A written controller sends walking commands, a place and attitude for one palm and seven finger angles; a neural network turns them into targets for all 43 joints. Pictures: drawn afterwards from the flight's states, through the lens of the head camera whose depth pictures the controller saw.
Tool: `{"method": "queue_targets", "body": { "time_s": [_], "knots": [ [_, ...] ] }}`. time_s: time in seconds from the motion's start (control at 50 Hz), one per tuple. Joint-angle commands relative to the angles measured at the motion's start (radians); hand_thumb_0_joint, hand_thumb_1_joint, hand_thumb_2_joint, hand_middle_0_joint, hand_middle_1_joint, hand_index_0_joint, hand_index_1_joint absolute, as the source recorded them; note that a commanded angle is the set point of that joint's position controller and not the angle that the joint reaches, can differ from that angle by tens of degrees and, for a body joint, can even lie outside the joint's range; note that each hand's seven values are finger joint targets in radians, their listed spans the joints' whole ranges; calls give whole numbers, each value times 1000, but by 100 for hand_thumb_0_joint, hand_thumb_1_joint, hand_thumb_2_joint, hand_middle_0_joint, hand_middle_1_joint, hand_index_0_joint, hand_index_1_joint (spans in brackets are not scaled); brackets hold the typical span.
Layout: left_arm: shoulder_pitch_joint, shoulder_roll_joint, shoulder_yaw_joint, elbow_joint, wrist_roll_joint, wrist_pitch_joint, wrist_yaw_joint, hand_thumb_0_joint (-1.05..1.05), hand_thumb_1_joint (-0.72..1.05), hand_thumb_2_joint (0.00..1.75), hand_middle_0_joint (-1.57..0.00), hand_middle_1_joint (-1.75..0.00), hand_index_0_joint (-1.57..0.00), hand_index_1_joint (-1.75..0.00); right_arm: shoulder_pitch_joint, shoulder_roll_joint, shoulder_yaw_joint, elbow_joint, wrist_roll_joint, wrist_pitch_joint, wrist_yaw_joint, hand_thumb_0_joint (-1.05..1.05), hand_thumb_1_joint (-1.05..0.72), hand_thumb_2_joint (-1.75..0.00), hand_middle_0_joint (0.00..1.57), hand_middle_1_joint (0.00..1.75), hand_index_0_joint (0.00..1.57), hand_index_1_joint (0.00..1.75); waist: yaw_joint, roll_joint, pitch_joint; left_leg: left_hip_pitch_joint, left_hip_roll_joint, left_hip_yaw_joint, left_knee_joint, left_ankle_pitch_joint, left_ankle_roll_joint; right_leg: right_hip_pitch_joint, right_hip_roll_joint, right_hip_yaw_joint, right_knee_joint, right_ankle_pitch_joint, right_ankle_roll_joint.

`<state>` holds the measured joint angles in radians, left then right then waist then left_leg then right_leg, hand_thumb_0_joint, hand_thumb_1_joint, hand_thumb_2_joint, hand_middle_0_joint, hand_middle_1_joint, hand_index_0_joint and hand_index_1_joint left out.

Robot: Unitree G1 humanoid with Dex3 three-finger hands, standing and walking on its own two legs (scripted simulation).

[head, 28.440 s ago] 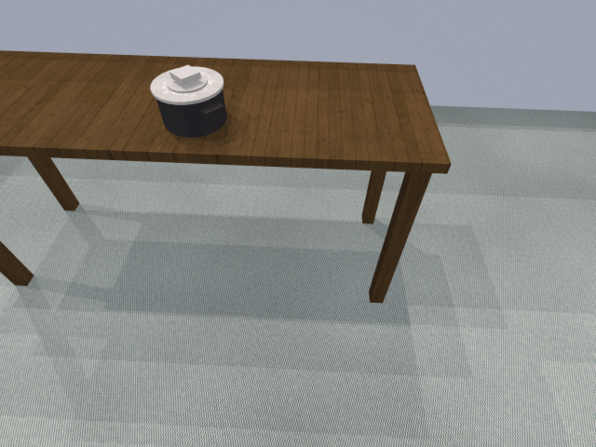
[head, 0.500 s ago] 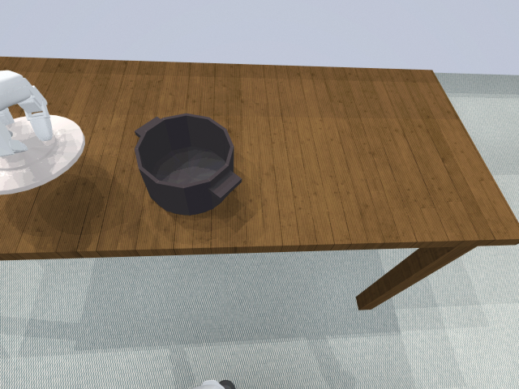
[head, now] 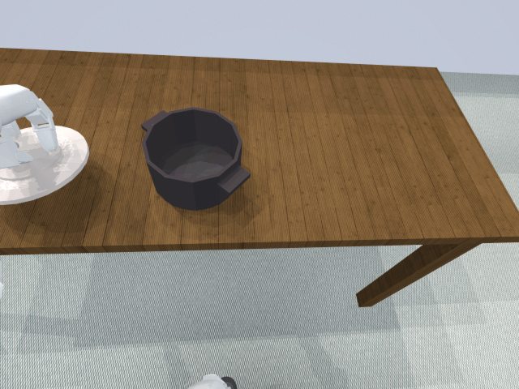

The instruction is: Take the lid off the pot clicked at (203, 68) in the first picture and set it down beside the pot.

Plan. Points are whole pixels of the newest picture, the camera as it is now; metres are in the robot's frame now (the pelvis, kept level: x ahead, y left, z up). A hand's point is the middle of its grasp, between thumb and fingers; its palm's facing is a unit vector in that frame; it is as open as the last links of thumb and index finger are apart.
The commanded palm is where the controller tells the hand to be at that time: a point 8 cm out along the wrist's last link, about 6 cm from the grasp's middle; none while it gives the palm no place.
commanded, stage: lower the lid onto the table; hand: left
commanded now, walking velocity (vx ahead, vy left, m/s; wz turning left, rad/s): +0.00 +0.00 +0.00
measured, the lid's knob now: (20, 149) +0.47 +0.36 +0.05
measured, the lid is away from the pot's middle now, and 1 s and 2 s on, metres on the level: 0.26 0.26 0.26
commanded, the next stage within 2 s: open the fingers wide in 0.94 s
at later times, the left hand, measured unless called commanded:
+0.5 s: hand (30, 158) +0.45 +0.34 +0.06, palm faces -0.48 -0.11 -0.87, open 6.3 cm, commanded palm +0.50 +0.33 +0.13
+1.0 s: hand (33, 169) +0.44 +0.35 +0.03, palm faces -0.46 -0.10 -0.88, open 6.2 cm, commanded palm +0.51 +0.32 +0.09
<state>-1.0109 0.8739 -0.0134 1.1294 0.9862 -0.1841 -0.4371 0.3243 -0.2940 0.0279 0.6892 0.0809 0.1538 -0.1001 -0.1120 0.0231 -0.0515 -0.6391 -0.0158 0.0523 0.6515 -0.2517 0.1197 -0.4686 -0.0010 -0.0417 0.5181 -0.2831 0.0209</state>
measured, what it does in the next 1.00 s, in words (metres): stands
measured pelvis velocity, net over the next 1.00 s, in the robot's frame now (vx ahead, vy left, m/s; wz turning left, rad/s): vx -0.01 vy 0.03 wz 0.06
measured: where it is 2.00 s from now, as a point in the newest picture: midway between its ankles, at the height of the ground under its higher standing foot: outside the picture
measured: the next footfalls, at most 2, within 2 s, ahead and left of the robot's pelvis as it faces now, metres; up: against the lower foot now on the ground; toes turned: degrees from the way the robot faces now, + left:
none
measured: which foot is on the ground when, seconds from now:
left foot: down 0.00-1.00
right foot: down 0.00-1.00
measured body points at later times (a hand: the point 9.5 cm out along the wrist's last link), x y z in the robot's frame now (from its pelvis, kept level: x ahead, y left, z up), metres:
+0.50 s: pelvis -0.01 +0.02 -0.01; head +0.08 +0.06 +0.43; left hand +0.47 +0.34 +0.11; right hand -0.01 -0.27 -0.10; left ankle +0.03 +0.04 -0.72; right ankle -0.03 -0.16 -0.72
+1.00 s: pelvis -0.01 +0.03 -0.02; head +0.08 +0.07 +0.42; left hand +0.46 +0.35 +0.09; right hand -0.01 -0.26 -0.12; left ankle +0.03 +0.04 -0.72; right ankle -0.01 -0.16 -0.72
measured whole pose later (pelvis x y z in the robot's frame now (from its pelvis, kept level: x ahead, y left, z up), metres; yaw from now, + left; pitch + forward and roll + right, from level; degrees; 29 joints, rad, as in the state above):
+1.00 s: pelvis -0.01 +0.03 -0.02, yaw +3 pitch +17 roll -6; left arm -1.07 0.74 -0.12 1.19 1.03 -0.16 -0.30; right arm 0.40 -0.29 0.01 0.73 0.05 0.11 -0.09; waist -0.14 0.03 -0.10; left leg -0.80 -0.07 0.01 0.78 -0.27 0.15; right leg -0.65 0.03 0.04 0.67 -0.33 -0.03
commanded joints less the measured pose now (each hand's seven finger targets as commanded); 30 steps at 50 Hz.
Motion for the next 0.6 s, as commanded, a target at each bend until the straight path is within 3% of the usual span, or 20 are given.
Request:
{"method": "queue_targets", "body": {
  "time_s": [0.0, 0.04, 0.1, 0.12, 0.14, 0.18, 0.24, 0.26, 0.3, 0.32, 0.34, 0.36, 0.42, 0.44, 0.46, 0.52, 0.54, 0.56, 0.58],
  "knots": [
    [-514, 354, 96, -260, 0, -18, 72, 0, 45, 118, -74, -95, -94, -105, 126, -206, -74, -48, -7, -24, -25, 0, -90, -90, 20, 30, 20, 30, -4, 211, -475, 669, 48, -171, -34, 405, -55, -195, 78, -37, -51, 96, -64],
    [-482, 366, 112, -234, -8, -25, 77, 0, 45, 118, -74, -95, -94, -105, 117, -206, -70, -50, -4, -31, -27, 0, -90, -90, 20, 30, 20, 30, 0, 189, -451, 635, 50, -165, -37, 391, -51, -186, 73, -33, -50, 105, -65],
    [-506, 313, 64, -218, -15, -14, 82, 0, 45, 118, -74, -95, -94, -105, 126, -211, -70, -41, -1, -34, -27, 0, -90, -90, 20, 30, 20, 30, -12, 193, -417, 613, 49, -175, -56, 282, -50, -213, 74, -35, -50, 64, -66],
    [-524, 307, 58, -235, -12, -13, 85, 0, 45, 118, -74, -95, -94, -105, 127, -214, -71, -39, 0, -37, -27, 0, -90, -90, 20, 30, 20, 30, -13, 208, -412, 627, 56, -189, -60, 273, -56, -233, 72, -38, -47, 52, -68],
    [-553, 279, 34, -278, -8, -19, 86, 0, 45, 118, -74, -95, -94, -105, 120, -212, -71, -41, -2, -41, -27, 0, -90, -90, 20, 30, 20, 30, -9, 268, -428, 668, 64, -201, -63, 317, -71, -261, 70, -35, -42, 50, -72],
    [-548, 267, 30, -269, 1, -16, 94, 0, 45, 118, -74, -95, -94, -105, 135, -210, -76, -32, -7, -46, -27, 0, -90, -90, 20, 30, 20, 30, -14, 255, -437, 688, 64, -218, -58, 287, -74, -280, 73, -35, -40, 32, -69],
    [-503, 319, 83, -224, -20, -19, 101, 0, 45, 118, -74, -95, -94, -105, 139, -217, -70, -36, -4, -56, -34, 0, -90, -90, 20, 30, 20, 30, -6, 165, -442, 615, 57, -202, -64, 220, -54, -224, 67, -24, -40, 47, -69],
    [-533, 325, 80, -242, -18, -17, 105, 0, 45, 118, -74, -95, -94, -105, 144, -220, -71, -34, -6, -54, -36, 0, -90, -90, 20, 30, 20, 30, -13, 179, -468, 619, 53, -200, -64, 221, -54, -213, 69, -23, -38, 51, -68],
    [-536, 242, 18, -215, -16, -8, 111, 0, 45, 118, -74, -95, -94, -105, 150, -218, -75, -26, -2, -63, -35, 0, -90, -90, 20, 30, 20, 30, -25, 185, -428, 630, 61, -219, -77, 177, -62, -269, 69, -28, -34, 24, -67],
    [-532, 245, 22, -200, -9, -6, 116, 0, 45, 118, -74, -95, -94, -105, 153, -221, -75, -19, -3, -67, -34, 0, -90, -90, 20, 30, 20, 30, -24, 183, -402, 625, 67, -229, -82, 153, -65, -289, 68, -30, -30, 10, -67],
    [-538, 267, 35, -228, -3, -13, 119, 0, 45, 118, -74, -95, -94, -105, 148, -223, -72, -23, -4, -71, -35, 0, -90, -90, 20, 30, 20, 30, -12, 215, -416, 634, 71, -232, -82, 182, -75, -293, 66, -24, -26, 15, -71],
    [-529, 277, 42, -202, 5, -11, 126, 0, 45, 118, -74, -95, -94, -105, 160, -222, -73, -20, -7, -70, -37, 0, -90, -90, 20, 30, 20, 30, -20, 191, -418, 630, 66, -238, -75, 173, -72, -292, 70, -23, -22, 14, -69],
    [-549, 301, 65, -225, 14, -10, 146, 0, 45, 118, -74, -95, -94, -105, 166, -221, -75, -23, -10, -77, -40, 0, -90, -90, 20, 30, 20, 30, -14, 234, -466, 657, 69, -246, -70, 214, -83, -290, 68, -17, -14, 28, -70],
    [-535, 287, 60, -223, 12, -14, 146, 0, 45, 118, -74, -95, -94, -105, 167, -218, -73, -26, -13, -81, -40, 0, -90, -90, 20, 30, 20, 30, -9, 231, -463, 658, 69, -244, -64, 270, -88, -295, 69, -17, -15, 43, -72],
    [-526, 275, 54, -188, 12, -7, 146, 0, 45, 118, -74, -95, -94, -105, 173, -220, -75, -18, -15, -78, -38, 0, -90, -90, 20, 30, 20, 30, -19, 203, -444, 647, 72, -249, -57, 257, -91, -305, 70, -22, -11, 37, -68],
    [-524, 304, 77, -158, 19, 7, 159, 0, 45, 118, -74, -95, -94, -105, 185, -224, -77, -17, -15, -77, -34, 0, -90, -90, 20, 30, 20, 30, -20, 167, -449, 617, 66, -241, -51, 238, -85, -292, 72, -20, -7, 38, -67],
    [-530, 317, 87, -189, 24, 0, 160, 0, 45, 118, -74, -95, -94, -105, 182, -226, -76, -24, -20, -77, -35, 0, -90, -90, 20, 30, 20, 30, -7, 219, -480, 641, 68, -241, -46, 318, -106, -293, 70, -16, -4, 58, -71],
    [-537, 327, 97, -187, 33, 2, 164, 0, 45, 118, -74, -95, -94, -105, 190, -225, -79, -19, -25, -71, -33, 0, -90, -90, 20, 30, 20, 30, -12, 220, -499, 664, 71, -249, -32, 351, -114, -302, 73, -19, 1, 61, -69],
    [-546, 271, 55, -175, 37, 9, 164, 0, 45, 118, -74, -95, -94, -105, 194, -221, -83, -16, -24, -70, -29, 0, -90, -90, 20, 30, 20, 30, -21, 244, -498, 681, 74, -260, -29, 373, -135, -335, 75, -20, 5, 54, -67]
  ]
}}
